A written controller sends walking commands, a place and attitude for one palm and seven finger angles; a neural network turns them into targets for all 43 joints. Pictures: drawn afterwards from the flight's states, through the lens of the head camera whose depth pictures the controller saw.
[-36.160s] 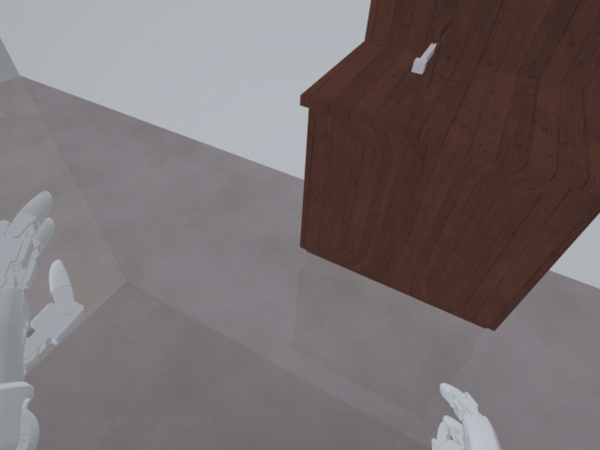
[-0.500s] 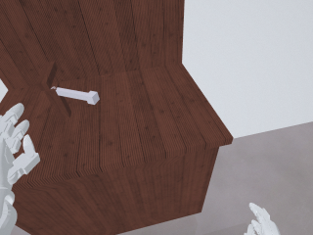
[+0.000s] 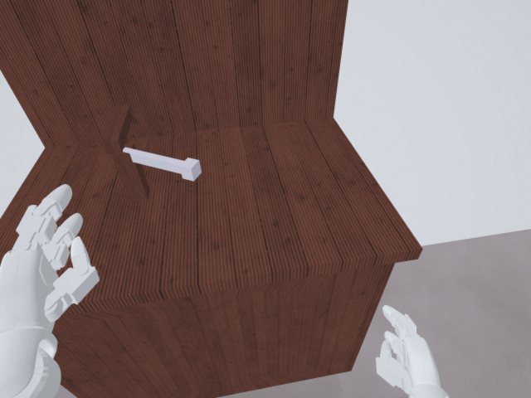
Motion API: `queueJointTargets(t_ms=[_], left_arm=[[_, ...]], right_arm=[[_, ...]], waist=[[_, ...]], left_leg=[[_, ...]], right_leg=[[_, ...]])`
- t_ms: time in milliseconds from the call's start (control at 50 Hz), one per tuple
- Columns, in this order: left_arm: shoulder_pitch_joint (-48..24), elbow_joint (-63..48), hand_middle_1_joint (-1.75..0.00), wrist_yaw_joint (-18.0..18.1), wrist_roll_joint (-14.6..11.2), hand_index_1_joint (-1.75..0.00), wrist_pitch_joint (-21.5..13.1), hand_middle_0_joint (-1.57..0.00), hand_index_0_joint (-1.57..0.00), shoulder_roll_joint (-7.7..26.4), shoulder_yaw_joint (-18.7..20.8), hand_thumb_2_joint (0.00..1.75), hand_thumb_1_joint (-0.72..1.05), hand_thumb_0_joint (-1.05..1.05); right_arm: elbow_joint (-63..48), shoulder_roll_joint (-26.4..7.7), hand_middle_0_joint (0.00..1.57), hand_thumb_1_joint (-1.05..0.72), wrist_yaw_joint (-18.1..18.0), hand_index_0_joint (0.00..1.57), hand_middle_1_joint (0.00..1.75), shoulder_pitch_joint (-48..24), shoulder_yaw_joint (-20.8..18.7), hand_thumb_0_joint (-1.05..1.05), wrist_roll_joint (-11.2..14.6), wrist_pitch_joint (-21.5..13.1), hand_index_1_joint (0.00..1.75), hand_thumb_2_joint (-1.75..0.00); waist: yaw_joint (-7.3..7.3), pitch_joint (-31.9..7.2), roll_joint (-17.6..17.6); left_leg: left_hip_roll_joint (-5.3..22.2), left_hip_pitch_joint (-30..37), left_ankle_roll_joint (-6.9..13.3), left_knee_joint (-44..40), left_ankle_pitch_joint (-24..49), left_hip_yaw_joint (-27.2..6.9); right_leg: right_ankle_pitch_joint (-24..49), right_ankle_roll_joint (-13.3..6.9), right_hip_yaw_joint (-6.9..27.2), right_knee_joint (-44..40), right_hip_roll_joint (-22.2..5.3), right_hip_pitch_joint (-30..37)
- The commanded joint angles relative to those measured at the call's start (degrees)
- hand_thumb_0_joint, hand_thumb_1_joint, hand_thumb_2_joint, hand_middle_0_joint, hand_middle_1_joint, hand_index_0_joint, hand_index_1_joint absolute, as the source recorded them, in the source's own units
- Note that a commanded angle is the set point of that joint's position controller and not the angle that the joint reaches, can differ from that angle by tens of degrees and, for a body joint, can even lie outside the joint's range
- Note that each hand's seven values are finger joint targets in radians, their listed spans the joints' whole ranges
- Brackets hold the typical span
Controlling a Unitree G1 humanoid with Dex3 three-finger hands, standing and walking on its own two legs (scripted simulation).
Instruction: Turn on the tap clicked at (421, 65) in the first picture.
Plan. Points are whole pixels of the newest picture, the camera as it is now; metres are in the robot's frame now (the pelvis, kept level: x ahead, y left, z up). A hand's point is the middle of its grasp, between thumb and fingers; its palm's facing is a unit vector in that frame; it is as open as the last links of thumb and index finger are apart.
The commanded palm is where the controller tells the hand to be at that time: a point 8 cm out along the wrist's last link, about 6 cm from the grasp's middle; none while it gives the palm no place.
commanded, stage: turn the palm inward beside the body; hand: left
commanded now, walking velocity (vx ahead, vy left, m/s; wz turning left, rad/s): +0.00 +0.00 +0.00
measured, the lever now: (190, 169) +0.45 +0.22 +0.13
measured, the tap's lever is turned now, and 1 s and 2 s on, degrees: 59 59 59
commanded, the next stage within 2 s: reach beside the lever's end, fingers flat in 0.74 s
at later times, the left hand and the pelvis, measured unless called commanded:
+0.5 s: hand (85, 297) +0.16 +0.23 +0.17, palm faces +0.47 -0.88 -0.12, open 7.4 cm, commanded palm +0.10 +0.27 +0.18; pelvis -0.02 -0.01 +0.00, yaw +1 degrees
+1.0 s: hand (97, 276) +0.18 +0.23 +0.17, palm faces +0.47 -0.87 -0.13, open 7.4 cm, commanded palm +0.13 +0.27 +0.18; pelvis +0.00 -0.01 +0.00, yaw +0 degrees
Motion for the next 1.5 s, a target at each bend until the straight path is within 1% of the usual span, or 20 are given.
queueJointTargets(t_ms=[0, 100, 140, 180, 260, 320, 380, 480, 520, 560, 620, 680, 740, 820, 900, 940, 1180, 1220, 1300, 1480], left_arm=[[-7.3, -13.6, -0.3, 1.2, -0.1, -0.3, -3.0, -0.2, -0.2, 8.2, 4.2, 0.9, 0.9, 0.0], [-6.3, -13.7, -0.3, 2.1, -0.7, -0.3, -1.6, -0.2, -0.2, 7.5, 3.6, 0.9, 0.9, 0.0], [-7.1, -14.5, -0.3, 2.6, -0.5, -0.3, -1.1, -0.2, -0.2, 7.1, 3.2, 0.9, 0.9, 0.0], [-7.1, -13.7, -0.3, 3.0, -1.2, -0.3, -0.7, -0.2, -0.2, 7.5, 3.8, 0.9, 0.9, 0.0], [-8.1, -13.2, -0.3, 3.6, -1.9, -0.3, 0.1, -0.2, -0.2, 7.4, 4.0, 0.9, 0.9, 0.0], [-8.4, -13.3, -0.3, 3.8, -1.9, -0.3, 0.9, -0.2, -0.2, 8.5, 4.5, 0.9, 0.9, 0.0], [-8.1, -13.8, -0.3, 3.7, -2.1, -0.3, 0.8, -0.2, -0.2, 7.7, 3.7, 0.9, 0.9, 0.0], [-8.0, -13.6, -0.3, 3.5, -2.2, -0.3, 0.6, -0.2, -0.2, 7.6, 4.0, 0.9, 0.9, 0.0], [-7.9, -14.0, -0.3, 3.6, -1.9, -0.3, 0.7, -0.2, -0.2, 8.7, 4.9, 0.9, 0.9, 0.0], [-7.6, -13.3, -0.3, 3.5, -2.0, -0.3, 0.6, -0.2, -0.2, 7.6, 4.2, 0.9, 0.9, 0.0], [-7.2, -13.5, -0.3, 3.2, -1.9, -0.3, 0.7, -0.2, -0.2, 8.3, 5.0, 0.9, 0.9, 0.0], [-6.7, -13.7, -0.3, 3.0, -2.1, -0.3, 0.4, -0.2, -0.2, 7.3, 4.5, 0.9, 0.9, 0.0], [-6.2, -14.3, -0.3, 2.6, -2.2, -0.3, 0.5, -0.2, -0.2, 7.0, 4.6, 0.9, 0.9, 0.0], [-6.4, -13.7, -0.3, 2.5, -1.7, -0.3, 0.7, -0.2, -0.2, 7.6, 4.9, 0.9, 0.9, 0.0], [-6.2, -11.3, -0.3, 2.6, -2.3, -0.3, 0.5, -0.2, -0.2, 8.4, 6.9, 0.9, 0.9, 0.0], [-7.4, -11.0, -0.3, 2.3, -2.1, -0.3, 0.4, -0.2, -0.2, 8.1, 6.6, 0.9, 0.9, 0.0], [-14.4, -0.6, -0.3, -0.6, -4.1, -0.3, -2.9, -0.2, -0.2, 11.8, 11.3, 0.9, 0.9, 0.0], [-15.9, -0.3, -0.3, -1.0, -3.7, -0.3, -3.5, -0.2, -0.2, 12.5, 11.5, 0.9, 0.9, 0.0], [-17.6, 3.3, -0.29, -1.5, -4.0, -0.29, -4.2, -0.2, -0.2, 13.4, 12.2, 0.9, 0.9, 0.0], [-23.7, 10.1, -0.27, -1.5, -3.6, -0.27, -4.9, -0.19, -0.19, 16.8, 14.6, 0.9, 0.9, 0.0]], right_arm=[[-9.2, -6.4, 0.2, -0.9, -0.7, 0.2, 0.3, -10.0, -2.5, 0.0, 0.4, -3.0, 0.3, -0.9], [-9.0, -6.2, 0.2, -0.9, -0.9, 0.2, 0.3, -11.9, -2.2, 0.0, 0.6, -2.9, 0.3, -0.9], [-8.7, -5.9, 0.2, -0.9, -0.9, 0.2, 0.3, -12.4, -2.0, 0.0, 0.7, -2.8, 0.3, -0.9], [-8.5, -6.0, 0.2, -0.9, -1.2, 0.2, 0.3, -12.7, -2.0, 0.0, 0.7, -3.0, 0.3, -0.9], [-7.9, -6.0, 0.2, -0.9, -1.4, 0.2, 0.3, -13.7, -2.1, 0.0, 0.9, -3.5, 0.3, -0.9], [-7.4, -6.2, 0.2, -0.9, -1.4, 0.2, 0.3, -14.2, -2.3, 0.0, 0.9, -3.8, 0.3, -0.9], [-7.7, -6.3, 0.2, -0.9, -1.4, 0.2, 0.3, -13.8, -2.3, 0.0, 0.7, -4.1, 0.3, -0.9], [-7.7, -6.4, 0.2, -0.9, -1.3, 0.2, 0.3, -13.3, -2.5, 0.0, 0.6, -4.4, 0.3, -0.9], [-7.6, -6.5, 0.2, -0.9, -1.2, 0.2, 0.3, -13.0, -2.5, 0.0, 0.6, -4.5, 0.3, -0.9], [-7.9, -6.6, 0.2, -0.9, -1.3, 0.2, 0.3, -12.3, -2.4, 0.0, 0.5, -4.6, 0.3, -0.9], [-7.8, -6.7, 0.2, -0.9, -1.2, 0.2, 0.3, -12.0, -2.5, 0.0, 0.5, -4.5, 0.3, -0.9], [-8.3, -6.8, 0.2, -0.9, -1.1, 0.2, 0.3, -11.2, -2.5, 0.0, 0.3, -4.5, 0.3, -0.9], [-8.5, -6.8, 0.2, -0.9, -0.9, 0.2, 0.3, -10.5, -2.5, 0.0, 0.4, -4.4, 0.3, -0.9], [-8.3, -6.9, 0.2, -0.9, -0.7, 0.2, 0.3, -10.5, -2.6, 0.0, 0.5, -4.0, 0.3, -0.9], [-8.3, -6.9, 0.2, -0.9, -1.1, 0.2, 0.3, -9.8, -2.9, 0.0, 0.4, -3.5, 0.3, -0.9], [-8.2, -6.7, 0.2, -0.9, -1.2, 0.2, 0.3, -10.1, -2.8, 0.0, 0.5, -3.1, 0.3, -0.9], [-6.2, -7.1, 0.2, -0.9, -2.4, 0.2, 0.3, -9.3, -3.3, 0.0, 1.0, -4.2, 0.3, -0.9], [-5.9, -7.1, 0.2, -0.9, -2.5, 0.2, 0.3, -9.3, -3.4, 0.0, 1.0, -4.8, 0.3, -0.9], [-5.7, -7.4, 0.2, -0.9, -2.8, 0.2, 0.3, -9.1, -3.6, 0.0, 0.9, -5.1, 0.3, -0.9], [-5.2, -7.9, 0.2, -0.9, -2.8, 0.2, 0.3, -8.4, -3.9, 0.0, 0.9, -4.8, 0.3, -0.9]], waist=[[-0.74, -3.2, 0.5], [-0.81, -1.1, -0.3], [-0.78, -0.8, 2.0], [-0.88, 0.1, -0.6], [-0.9, 1.6, -0.4], [-0.52, 2.2, 2.0], [-0.77, 1.1, -0.6], [-0.82, 0.9, -0.9], [-0.58, 0.4, 1.8], [-0.86, 0.7, -1.1], [-0.47, -0.5, 1.6], [-0.66, -2.2, -1.5], [-0.55, -3.5, -0.8], [-0.43, -2.4, 1.9], [-0.53, -3.0, -2.1], [-0.67, -2.7, 0.4], [-1.56, -1.3, -1.0], [-1.57, -1.9, 2.5], [-1.67, -2.3, -0.9], [-1.96, -4.4, -0.1]], left_leg=[[2.9, 10.0, 0.6, -5.9, 3.3, -2.1], [2.5, 8.8, 0.9, -6.8, -3.3, -2.3], [2.3, 8.7, 0.7, -7.0, -4.9, -2.3], [2.1, 7.8, 1.0, -6.8, -7.4, -2.2], [1.8, 7.1, 1.0, -6.1, -9.1, -1.9], [1.5, 6.8, 0.9, -5.3, -9.3, -1.7], [1.6, 7.0, 1.1, -4.5, -7.5, -1.6], [1.7, 7.7, 1.2, -3.5, -4.6, -1.4], [1.7, 8.4, 1.1, -3.8, -4.0, -1.5], [1.8, 8.3, 1.2, -4.1, -2.9, -1.6], [1.8, 9.5, 1.2, -4.2, -0.8, -1.4], [1.9, 10.4, 1.3, -4.3, 2.6, -1.5], [1.9, 11.1, 1.1, -4.1, 6.8, -1.3], [1.9, 11.5, 0.9, -4.5, 7.1, -1.2], [1.9, 11.1, 1.1, -4.5, 7.2, -0.9], [1.7, 11.5, 1.0, -4.4, 8.1, -0.7], [1.2, 10.3, 1.4, -4.5, 5.5, -0.5], [1.0, 10.9, 1.4, -4.5, 5.3, -0.5], [1.0, 10.0, 1.5, -4.8, 4.2, -0.6], [0.9, 9.3, 1.4, -4.8, 4.8, -0.6]], right_leg=[[8.6, 0.7, -0.5, -7.5, -1.9, -8.4], [4.0, 0.9, -0.1, -9.2, -1.9, -9.1], [3.1, 0.8, 0.0, -9.4, -2.0, -9.2], [0.4, 1.2, 0.4, -10.6, -2.1, -9.5], [-3.3, 1.3, 1.1, -12.0, -2.4, -10.2], [-5.2, 1.2, 1.9, -12.8, -2.7, -10.6], [-4.5, 1.4, 2.1, -12.8, -2.9, -10.3], [-1.7, 1.3, 2.3, -12.9, -3.0, -10.2], [0.0, 1.1, 2.0, -12.6, -2.9, -9.9], [1.8, 1.2, 1.5, -12.0, -2.7, -9.7], [4.6, 1.0, 1.3, -11.7, -2.6, -8.9], [8.5, 1.1, 0.6, -10.5, -2.2, -8.0], [13.5, 0.9, 0.4, -9.5, -2.3, -6.6], [13.4, 0.7, 0.5, -9.8, -2.1, -6.9], [13.8, 1.1, 0.6, -10.2, -2.0, -6.2], [14.7, 0.9, 0.8, -10.3, -2.1, -6.2], [12.7, 1.4, 2.6, -12.4, -2.0, -6.8], [12.4, 1.2, 3.0, -12.6, -2.1, -6.8], [11.1, 1.5, 3.2, -12.8, -2.1, -6.6], [12.5, 1.5, 3.7, -12.0, -2.1, -5.7]])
